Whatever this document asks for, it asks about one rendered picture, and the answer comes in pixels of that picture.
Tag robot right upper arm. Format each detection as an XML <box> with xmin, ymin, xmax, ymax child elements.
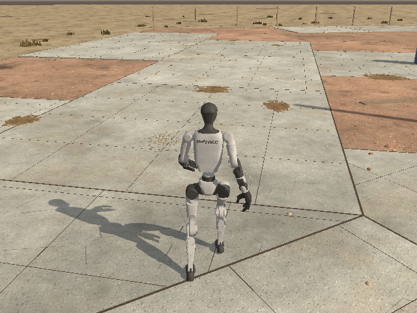
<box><xmin>222</xmin><ymin>131</ymin><xmax>238</xmax><ymax>168</ymax></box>

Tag robot right forearm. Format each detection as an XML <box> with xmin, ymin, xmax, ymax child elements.
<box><xmin>233</xmin><ymin>158</ymin><xmax>249</xmax><ymax>193</ymax></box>

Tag right robot hand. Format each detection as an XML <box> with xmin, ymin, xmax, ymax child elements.
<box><xmin>237</xmin><ymin>191</ymin><xmax>252</xmax><ymax>212</ymax></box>

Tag robot left shin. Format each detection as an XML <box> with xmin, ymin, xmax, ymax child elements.
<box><xmin>186</xmin><ymin>224</ymin><xmax>195</xmax><ymax>272</ymax></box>

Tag robot left forearm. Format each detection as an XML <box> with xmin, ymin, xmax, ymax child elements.
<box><xmin>179</xmin><ymin>155</ymin><xmax>189</xmax><ymax>167</ymax></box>

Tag robot right thigh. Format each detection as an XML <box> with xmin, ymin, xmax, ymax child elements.
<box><xmin>215</xmin><ymin>181</ymin><xmax>230</xmax><ymax>218</ymax></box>

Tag robot left upper arm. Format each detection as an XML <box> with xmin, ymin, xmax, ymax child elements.
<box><xmin>179</xmin><ymin>130</ymin><xmax>196</xmax><ymax>163</ymax></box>

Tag left robot hand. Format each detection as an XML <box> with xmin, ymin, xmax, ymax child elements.
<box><xmin>183</xmin><ymin>159</ymin><xmax>198</xmax><ymax>171</ymax></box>

